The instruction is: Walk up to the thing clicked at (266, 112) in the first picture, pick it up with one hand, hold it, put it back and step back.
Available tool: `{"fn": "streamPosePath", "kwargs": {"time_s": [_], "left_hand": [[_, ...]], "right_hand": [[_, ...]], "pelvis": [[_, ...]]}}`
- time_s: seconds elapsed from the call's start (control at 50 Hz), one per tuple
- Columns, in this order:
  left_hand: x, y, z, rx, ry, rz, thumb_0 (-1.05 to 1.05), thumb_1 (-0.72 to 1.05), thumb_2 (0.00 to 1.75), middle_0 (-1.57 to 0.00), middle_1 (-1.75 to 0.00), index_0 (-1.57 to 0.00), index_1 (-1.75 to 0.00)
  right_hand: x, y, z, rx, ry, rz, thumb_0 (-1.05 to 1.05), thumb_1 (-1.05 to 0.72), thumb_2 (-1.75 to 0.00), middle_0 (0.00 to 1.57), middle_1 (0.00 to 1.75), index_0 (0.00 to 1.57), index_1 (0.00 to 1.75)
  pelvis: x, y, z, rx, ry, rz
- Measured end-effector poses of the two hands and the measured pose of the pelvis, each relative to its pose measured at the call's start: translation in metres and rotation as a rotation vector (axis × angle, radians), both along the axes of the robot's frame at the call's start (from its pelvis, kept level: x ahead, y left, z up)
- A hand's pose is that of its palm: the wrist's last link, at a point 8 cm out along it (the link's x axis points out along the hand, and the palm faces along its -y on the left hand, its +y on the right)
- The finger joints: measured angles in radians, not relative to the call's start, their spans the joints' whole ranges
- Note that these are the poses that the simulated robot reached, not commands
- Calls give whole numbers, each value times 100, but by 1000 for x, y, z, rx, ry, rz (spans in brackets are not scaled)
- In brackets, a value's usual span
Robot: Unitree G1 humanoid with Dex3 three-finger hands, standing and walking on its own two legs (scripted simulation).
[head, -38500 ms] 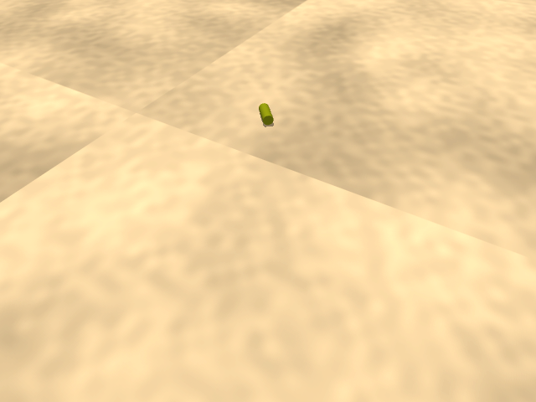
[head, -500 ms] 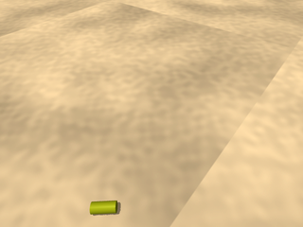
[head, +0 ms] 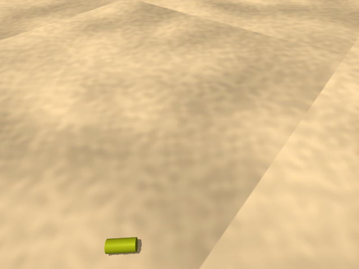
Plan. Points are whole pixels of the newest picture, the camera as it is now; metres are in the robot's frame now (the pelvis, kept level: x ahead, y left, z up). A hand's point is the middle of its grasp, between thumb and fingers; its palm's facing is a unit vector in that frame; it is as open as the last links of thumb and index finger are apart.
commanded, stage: stand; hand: left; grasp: from above
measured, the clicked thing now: (121, 245) +0.42 +0.34 -0.75
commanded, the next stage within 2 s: step back in 0.06 s
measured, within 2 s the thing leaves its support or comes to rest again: neither
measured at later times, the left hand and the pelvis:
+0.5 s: hand out of the picture +0.08 +0.30 -0.18, palm faces -0.07 -0.92 -0.38, open 7.3 cm; pelvis -0.07 +0.03 -0.02, yaw -2 degrees
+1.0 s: hand out of the picture -0.05 +0.27 -0.15, palm faces -0.03 -0.91 -0.41, open 7.4 cm; pelvis -0.19 +0.01 -0.02, yaw -1 degrees
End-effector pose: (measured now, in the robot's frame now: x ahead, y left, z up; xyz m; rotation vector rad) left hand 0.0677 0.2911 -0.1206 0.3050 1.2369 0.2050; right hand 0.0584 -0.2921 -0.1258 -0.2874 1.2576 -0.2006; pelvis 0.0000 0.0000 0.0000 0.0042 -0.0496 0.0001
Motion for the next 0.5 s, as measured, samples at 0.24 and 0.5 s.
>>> {"fn": "streamPosePath", "kwargs": {"time_s": [0.24, 0.5], "left_hand": [[8, 22, -4, 39, -33, -29, 0, 90, 90, -20, -30, -21, -30], [10, 48, -18, 45, -104, -98, 0, 91, 90, -20, -30, -20, -30]], "right_hand": [[1, -14, -1, -44, -26, -14, 0, -91, -90, 21, 30, 21, 30], [-72, 5, 10, -119, 7, -16, 0, -91, -90, 21, 30, 21, 30]], "pelvis": [[-27, 8, -12, -9, 24, -3], [-72, 32, -20, -15, 24, -31]]}}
